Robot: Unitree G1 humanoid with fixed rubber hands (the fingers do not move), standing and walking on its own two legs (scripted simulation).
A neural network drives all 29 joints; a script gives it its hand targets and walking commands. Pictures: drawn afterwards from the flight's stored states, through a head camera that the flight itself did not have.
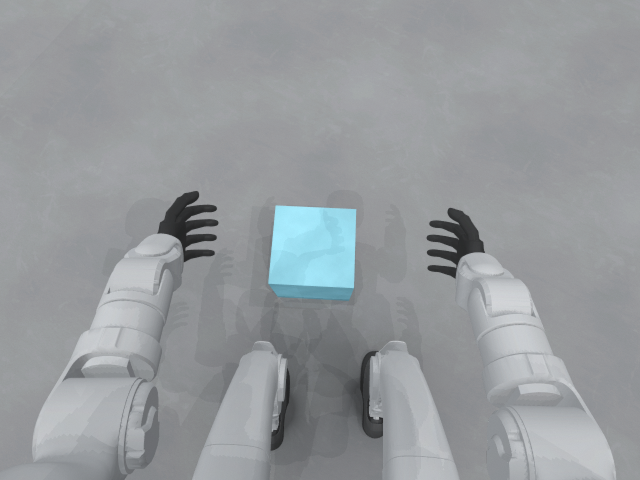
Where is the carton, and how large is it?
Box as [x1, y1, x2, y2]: [268, 206, 355, 300]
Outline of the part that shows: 276,206 268,283 278,296 348,300 353,288 355,209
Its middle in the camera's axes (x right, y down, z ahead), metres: -0.02 +0.04 +1.01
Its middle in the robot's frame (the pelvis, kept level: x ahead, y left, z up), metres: +0.50 +0.05 -0.57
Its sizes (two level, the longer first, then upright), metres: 0.196 0.193 0.197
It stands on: the floor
